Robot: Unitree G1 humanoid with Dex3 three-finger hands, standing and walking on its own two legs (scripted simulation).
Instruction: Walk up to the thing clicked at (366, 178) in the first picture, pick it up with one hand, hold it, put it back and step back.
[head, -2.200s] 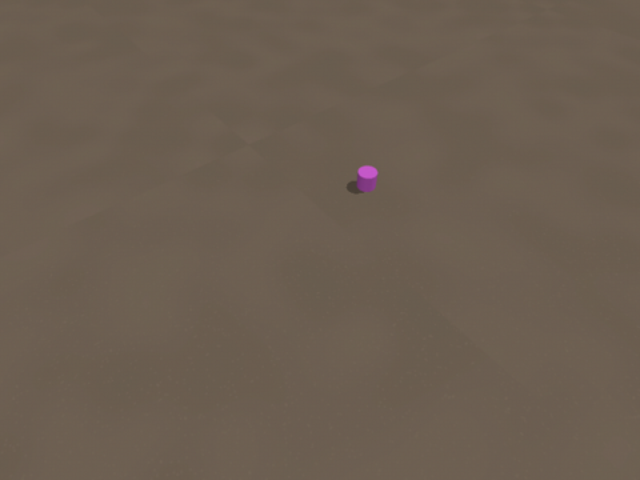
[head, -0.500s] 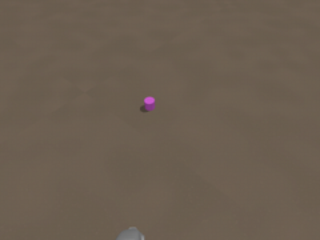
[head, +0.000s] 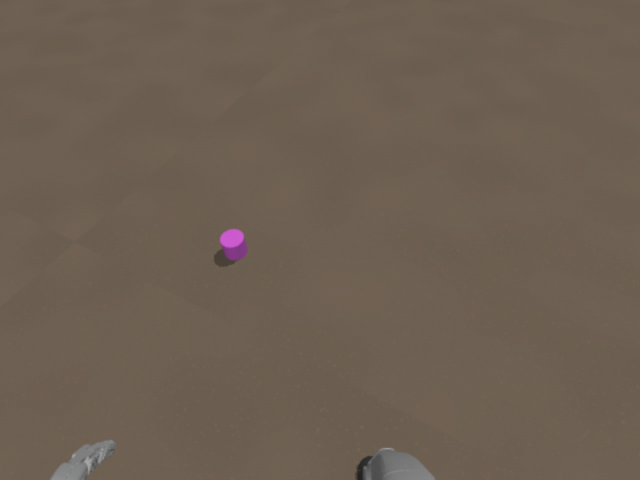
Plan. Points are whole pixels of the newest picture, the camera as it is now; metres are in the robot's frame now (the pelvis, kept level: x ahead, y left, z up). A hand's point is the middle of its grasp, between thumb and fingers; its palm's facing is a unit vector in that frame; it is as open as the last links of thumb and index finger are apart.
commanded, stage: walk up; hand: left
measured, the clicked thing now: (234, 244) +1.02 +0.28 -0.72
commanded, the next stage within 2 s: none
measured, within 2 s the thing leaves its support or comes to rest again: neither
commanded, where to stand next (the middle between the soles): +0.63 +0.04 m, yaw +0 degrees
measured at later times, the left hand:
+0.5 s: hand (102, 445) +0.22 +0.32 -0.15, palm faces -0.01 -0.93 -0.37, open 7.4 cm
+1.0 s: hand (155, 273) +0.49 +0.28 -0.11, palm faces -0.02 -0.91 -0.41, open 7.4 cm
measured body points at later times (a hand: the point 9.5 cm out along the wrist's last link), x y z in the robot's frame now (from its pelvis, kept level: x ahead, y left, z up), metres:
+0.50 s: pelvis +0.21 +0.03 -0.01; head +0.22 +0.05 +0.44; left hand +0.22 +0.37 -0.13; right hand +0.30 -0.30 -0.09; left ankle +0.29 +0.15 -0.73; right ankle +0.13 -0.11 -0.71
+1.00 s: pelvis +0.39 +0.01 +0.00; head +0.41 -0.02 +0.45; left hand +0.49 +0.32 -0.09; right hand +0.42 -0.31 -0.13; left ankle +0.33 +0.14 -0.67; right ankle +0.45 -0.10 -0.72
